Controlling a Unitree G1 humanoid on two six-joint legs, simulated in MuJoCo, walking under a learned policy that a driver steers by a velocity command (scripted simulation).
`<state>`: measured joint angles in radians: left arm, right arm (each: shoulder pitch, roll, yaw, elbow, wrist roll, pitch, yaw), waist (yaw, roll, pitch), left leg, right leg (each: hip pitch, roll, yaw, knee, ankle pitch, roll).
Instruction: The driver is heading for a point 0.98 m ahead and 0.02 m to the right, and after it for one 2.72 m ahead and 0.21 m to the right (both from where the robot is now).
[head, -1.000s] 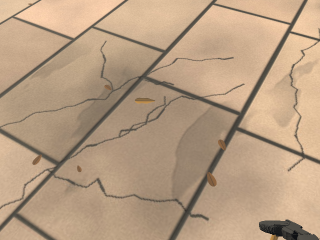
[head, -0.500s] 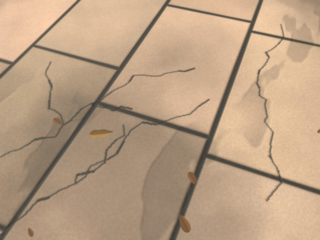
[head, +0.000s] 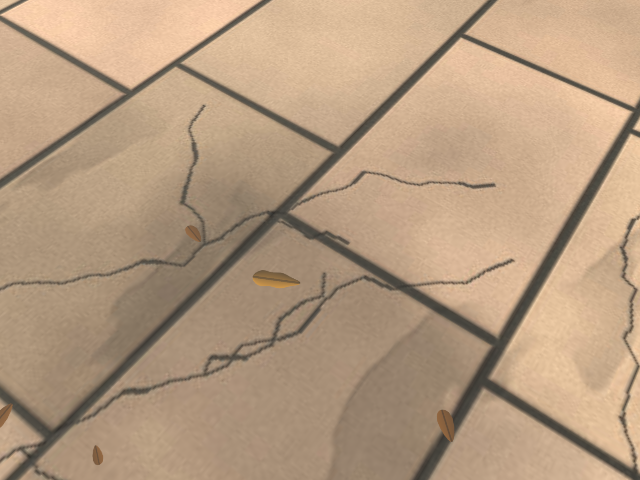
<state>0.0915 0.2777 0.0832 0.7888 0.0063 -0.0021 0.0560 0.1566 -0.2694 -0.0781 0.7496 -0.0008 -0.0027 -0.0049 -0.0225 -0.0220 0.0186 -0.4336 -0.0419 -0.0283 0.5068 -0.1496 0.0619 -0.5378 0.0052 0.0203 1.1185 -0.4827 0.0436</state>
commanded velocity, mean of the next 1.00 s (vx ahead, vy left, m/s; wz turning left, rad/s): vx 0.30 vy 0.00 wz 0.11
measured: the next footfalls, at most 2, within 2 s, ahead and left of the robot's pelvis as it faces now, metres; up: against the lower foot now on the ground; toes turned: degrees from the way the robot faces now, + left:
right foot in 0.30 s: +0.07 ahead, -0.14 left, +0.00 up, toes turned +8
left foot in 0.70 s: +0.23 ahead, +0.16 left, +0.00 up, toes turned +10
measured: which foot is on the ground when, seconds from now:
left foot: down 0.00-0.30, up 0.32-0.68, down 0.70-1.00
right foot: up 0.00-0.28, down 0.30-0.72, up 0.74-1.00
